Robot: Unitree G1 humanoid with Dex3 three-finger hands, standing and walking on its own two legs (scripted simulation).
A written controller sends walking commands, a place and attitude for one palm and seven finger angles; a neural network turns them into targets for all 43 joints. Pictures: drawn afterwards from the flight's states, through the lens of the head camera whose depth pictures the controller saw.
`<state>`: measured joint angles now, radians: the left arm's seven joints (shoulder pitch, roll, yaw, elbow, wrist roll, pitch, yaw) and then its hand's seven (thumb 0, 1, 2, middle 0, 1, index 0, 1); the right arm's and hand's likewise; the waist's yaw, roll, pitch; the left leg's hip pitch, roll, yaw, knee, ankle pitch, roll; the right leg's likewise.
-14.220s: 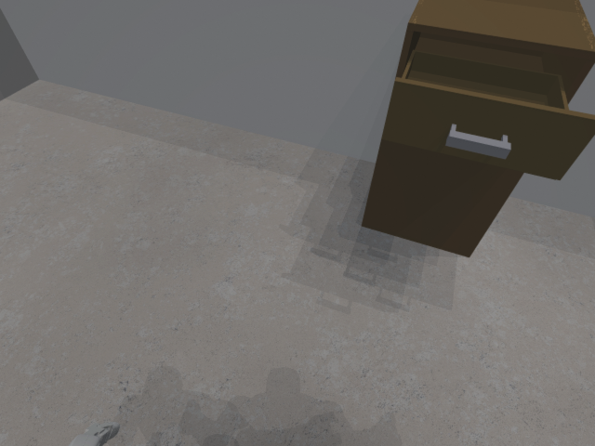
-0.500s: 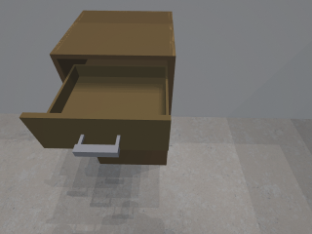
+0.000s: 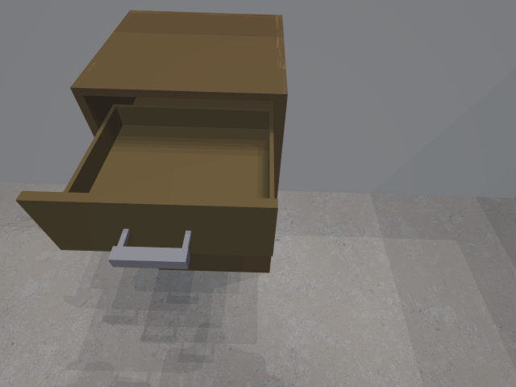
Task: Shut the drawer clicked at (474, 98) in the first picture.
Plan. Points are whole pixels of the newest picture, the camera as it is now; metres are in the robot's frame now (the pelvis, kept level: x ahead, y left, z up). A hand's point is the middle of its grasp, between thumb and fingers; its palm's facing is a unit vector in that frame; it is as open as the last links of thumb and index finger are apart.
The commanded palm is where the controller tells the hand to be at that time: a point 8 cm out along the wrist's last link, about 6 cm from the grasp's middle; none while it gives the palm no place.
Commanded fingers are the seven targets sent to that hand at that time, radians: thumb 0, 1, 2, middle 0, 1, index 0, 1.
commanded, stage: look again from close up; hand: left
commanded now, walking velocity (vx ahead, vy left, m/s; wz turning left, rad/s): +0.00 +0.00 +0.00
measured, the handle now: (153, 246) +0.34 +0.21 -0.01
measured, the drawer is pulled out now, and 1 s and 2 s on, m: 0.30 0.30 0.30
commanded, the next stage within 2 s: raise the hand and make a fist in 0.22 s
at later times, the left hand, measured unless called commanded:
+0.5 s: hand (144, 358) +0.17 +0.18 -0.04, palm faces +0.25 -0.96 -0.15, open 7.0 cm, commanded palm +0.10 +0.22 -0.05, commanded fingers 0.00 0.90 0.90 -0.40 -0.52 -0.40 -0.52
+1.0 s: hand (162, 355) +0.17 +0.15 -0.01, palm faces -0.01 -1.00 -0.04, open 4.6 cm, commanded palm +0.12 +0.21 +0.00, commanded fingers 0.00 0.90 0.90 -0.90 -1.06 -0.90 -1.06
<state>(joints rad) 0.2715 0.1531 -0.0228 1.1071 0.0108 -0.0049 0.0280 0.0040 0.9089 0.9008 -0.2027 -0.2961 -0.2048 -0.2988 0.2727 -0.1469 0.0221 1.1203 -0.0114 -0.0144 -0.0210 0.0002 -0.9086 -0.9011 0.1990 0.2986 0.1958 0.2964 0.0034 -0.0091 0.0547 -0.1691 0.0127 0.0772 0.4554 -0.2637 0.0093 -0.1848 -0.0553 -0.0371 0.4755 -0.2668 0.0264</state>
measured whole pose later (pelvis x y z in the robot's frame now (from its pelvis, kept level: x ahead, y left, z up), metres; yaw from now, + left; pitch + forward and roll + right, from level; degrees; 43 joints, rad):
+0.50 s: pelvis +0.00 -0.01 -0.01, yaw +3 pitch +2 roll +0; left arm 0.46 0.17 0.04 0.16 -0.13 -0.12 0.09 0.03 0.94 0.90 -0.25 -0.35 -0.25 -0.35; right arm 0.31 -0.22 -0.02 0.84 0.01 -0.26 -0.06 0.01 -0.92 -0.90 0.20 0.30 0.20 0.30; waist -0.03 0.02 -0.03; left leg -0.32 0.01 0.03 0.60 -0.31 0.00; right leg -0.31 -0.07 -0.08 0.61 -0.33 0.02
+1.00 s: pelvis -0.03 -0.03 -0.07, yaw +3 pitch +10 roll -2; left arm 0.44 0.21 0.11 -0.12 -0.25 -0.34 -0.29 0.02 0.90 0.90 -0.71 -0.85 -0.71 -0.85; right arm 0.20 -0.18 0.03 0.55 0.03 -0.23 -0.05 0.01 -0.90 -0.90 0.20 0.30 0.20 0.30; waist 0.02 0.04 -0.10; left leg -0.76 0.06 -0.04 1.06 -0.48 -0.04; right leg -0.71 -0.03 -0.13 1.03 -0.49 -0.03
